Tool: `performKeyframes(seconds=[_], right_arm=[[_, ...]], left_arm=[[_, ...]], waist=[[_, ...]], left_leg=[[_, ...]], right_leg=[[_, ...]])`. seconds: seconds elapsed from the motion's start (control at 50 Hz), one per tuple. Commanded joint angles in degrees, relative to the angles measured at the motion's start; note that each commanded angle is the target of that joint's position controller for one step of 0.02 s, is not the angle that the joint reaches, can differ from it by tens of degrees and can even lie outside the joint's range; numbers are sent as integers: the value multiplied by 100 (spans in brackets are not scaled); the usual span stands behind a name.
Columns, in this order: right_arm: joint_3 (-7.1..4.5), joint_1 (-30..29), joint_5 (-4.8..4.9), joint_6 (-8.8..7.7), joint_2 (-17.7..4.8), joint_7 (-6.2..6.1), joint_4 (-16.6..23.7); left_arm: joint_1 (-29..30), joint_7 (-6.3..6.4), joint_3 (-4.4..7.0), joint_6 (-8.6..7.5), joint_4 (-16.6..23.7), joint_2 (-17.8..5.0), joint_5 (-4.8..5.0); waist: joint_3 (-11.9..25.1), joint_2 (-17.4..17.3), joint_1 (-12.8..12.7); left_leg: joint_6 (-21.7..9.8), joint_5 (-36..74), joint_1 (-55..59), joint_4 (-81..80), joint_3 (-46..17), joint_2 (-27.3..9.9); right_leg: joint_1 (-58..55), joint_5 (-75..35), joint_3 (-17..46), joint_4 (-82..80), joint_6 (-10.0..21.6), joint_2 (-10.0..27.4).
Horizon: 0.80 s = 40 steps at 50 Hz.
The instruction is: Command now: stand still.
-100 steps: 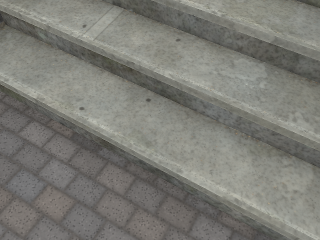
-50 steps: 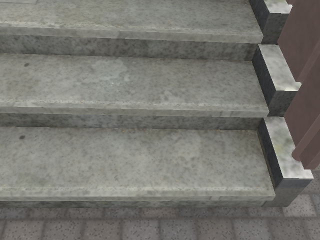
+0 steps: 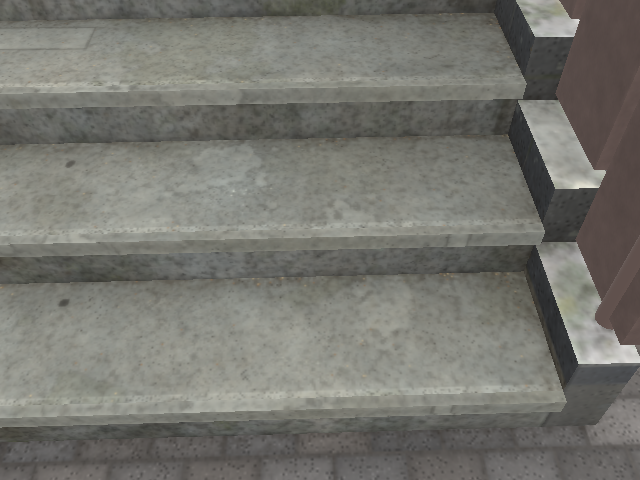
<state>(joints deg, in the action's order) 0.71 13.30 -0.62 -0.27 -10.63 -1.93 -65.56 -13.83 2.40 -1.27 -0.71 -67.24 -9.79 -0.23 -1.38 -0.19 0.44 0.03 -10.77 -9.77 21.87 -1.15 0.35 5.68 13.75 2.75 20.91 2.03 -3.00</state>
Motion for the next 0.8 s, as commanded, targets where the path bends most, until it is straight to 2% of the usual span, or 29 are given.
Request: performKeyframes(seconds=[0.02,0.06,0.1,0.14,0.16,0.18,0.2,0.22,0.26,0.28,0.3,0.32,0.34,0.36,0.38,0.4,0.46,0.5,0.58,0.6,0.64,0.66,0.68,0.7,0.72,0.74,0.76,0.78,0.8], right_arm=[[-69,246,2,-33,-497,-25,68],[-64,293,-7,-30,-462,-26,48],[-118,282,-37,-1,-534,-10,104],[-141,141,-105,21,-511,47,256],[-114,29,-133,-3,-382,80,356],[-85,-25,-161,-53,-248,112,445],[-79,-110,-178,-119,-237,131,546],[-95,-127,-159,-190,-280,155,620],[-132,206,-112,-311,-281,191,618],[-176,796,-61,-356,-308,191,422],[-243,1474,-70,-404,-480,153,231],[-420,2218,-66,-422,-1026,125,35],[-497,2604,-53,-380,-1188,136,-114],[-414,2167,-63,-378,-845,130,27],[-382,1725,-72,-410,-724,140,208],[-358,1453,-73,-451,-659,140,317],[-272,1549,-36,-572,-471,125,263],[-242,1709,-16,-619,-449,107,191],[-179,1653,-47,-641,-496,104,189],[-198,1663,-44,-663,-584,85,183],[-205,1559,-25,-696,-683,61,174],[-207,1455,-4,-701,-706,42,186],[-196,1314,40,-673,-681,9,184],[-180,1301,127,-680,-635,7,215],[-142,1436,214,-659,-402,2,347],[-116,2519,431,-550,52,-47,133],[-194,2307,129,-452,-314,-74,8],[-199,1705,-73,-391,-255,-23,146],[-235,1410,-166,-351,-263,14,215]], left_arm=[[-272,23,67,-23,60,-483,-2],[-346,24,67,-18,41,-462,-9],[-417,23,160,36,63,-653,-9],[-582,-5,252,99,126,-796,-46],[-756,-6,283,105,115,-823,-48],[-906,-2,325,93,95,-869,-51],[-934,-7,363,63,105,-887,-56],[-872,-21,390,30,148,-900,-61],[-621,-65,461,-43,257,-1025,-61],[-399,-104,435,-58,376,-872,-60],[-45,-140,376,-121,569,-623,-34],[310,-198,285,-209,854,-278,-18],[388,-247,354,-276,1007,-617,-222],[353,-275,388,-311,933,-677,-271],[204,-317,354,-356,873,-488,-210],[174,-360,354,-388,863,-435,-170],[311,-421,402,-327,946,-496,-194],[686,-413,372,-295,1123,-395,-198],[1672,-381,253,-297,1573,-202,-92],[1717,-349,258,-286,1617,-291,-77],[1259,-250,306,-305,1525,-471,-74],[671,-204,358,-354,1338,-597,-74],[-219,-146,406,-394,1013,-618,-93],[-1080,-95,462,-457,738,-748,-247],[-1700,-67,538,-520,599,-1173,-346],[-1657,-115,580,-497,568,-1375,-228],[-864,-165,556,-429,764,-1083,-38],[-144,-157,433,-405,923,-677,37],[109,-135,321,-391,950,-344,25]], waist=[[-162,37,3],[-44,44,-10],[-160,193,-41],[-628,406,-145],[-808,616,-219],[-899,829,-243],[-971,851,-256],[-947,805,-203],[-909,724,53],[-870,523,297],[-766,-17,599],[-607,-1321,849],[-631,-1395,804],[-824,-494,484],[-813,-244,257],[-751,-184,113],[-524,-345,29],[-468,-373,44],[-615,-619,163],[-574,-710,150],[-299,-748,-59],[-7,-755,-284],[346,-781,-661],[654,-605,-964],[1251,319,-962],[2270,1094,-365],[1753,261,-223],[784,241,-99],[283,84,40]], left_leg=[[-182,637,163,-241,-455,-510],[-194,243,194,-245,-422,-449],[-284,-1128,-58,94,-208,-144],[-379,-2105,-833,562,-93,73],[-376,-1978,-1178,928,55,155],[-368,-1640,-1418,1306,278,159],[-377,-1350,-1500,1503,339,35],[-409,-1282,-1431,1503,320,-51],[-511,-1276,-747,823,414,-15],[-535,-1138,116,369,400,88],[-652,-1383,1063,-193,-368,-305],[-1010,-2509,1854,-1111,-2210,-1308],[-1311,-2301,1995,-1373,-3292,-2098],[-1312,-1971,1661,-1295,-3003,-2044],[-1242,-1503,1352,-1335,-2556,-1865],[-1170,-1091,1200,-1437,-2158,-1691],[-1014,944,1309,-1392,-1122,-1272],[-982,2376,1328,-1244,-652,-1108],[-927,3400,807,-1214,-151,-854],[-887,3744,800,-1136,-110,-867],[-775,5359,915,-470,-64,-940],[-695,5777,1028,112,-85,-935],[-612,5659,985,1012,15,-868],[-488,4738,271,2141,70,-656],[-346,574,-802,4003,387,-47],[-289,-2430,-1370,5490,-155,489],[-298,-1853,-1288,5502,-416,125],[-234,-1557,-1473,5336,-257,-54],[-191,-1360,-1339,4935,-218,-214]], right_leg=[[454,-772,530,-402,95,681],[414,-322,517,-447,112,637],[595,1294,606,-447,286,534],[859,2899,1123,-684,576,770],[813,3277,1550,-907,747,1055],[679,3464,1987,-1123,935,1405],[677,3309,2252,-1241,1082,1666],[703,3043,2274,-1259,1129,1731],[979,2571,1879,-941,1038,1535],[1502,2213,1483,-550,858,1216],[2268,1760,903,311,614,767],[3254,1336,-216,2059,314,-54],[3879,1772,-419,3271,313,2],[3916,1373,-178,3879,369,341],[3764,879,-123,4026,362,513],[3608,498,-131,4021,327,634],[3508,-60,-429,3837,155,624],[3502,-220,-677,3583,70,515],[2692,-530,-1100,1886,88,233],[2388,-634,-1122,1558,151,166],[1628,-815,-1167,1202,329,-88],[1118,-998,-1094,1013,428,-198],[347,-1436,-1014,645,528,-173],[-761,-2427,-765,370,632,165],[-1984,-5383,621,725,916,1726],[-2519,-7313,2113,720,2014,2979],[-1422,-5511,1731,256,2009,2625],[-402,-4043,1313,-189,1832,2278],[329,-3440,973,-534,1578,1999]])
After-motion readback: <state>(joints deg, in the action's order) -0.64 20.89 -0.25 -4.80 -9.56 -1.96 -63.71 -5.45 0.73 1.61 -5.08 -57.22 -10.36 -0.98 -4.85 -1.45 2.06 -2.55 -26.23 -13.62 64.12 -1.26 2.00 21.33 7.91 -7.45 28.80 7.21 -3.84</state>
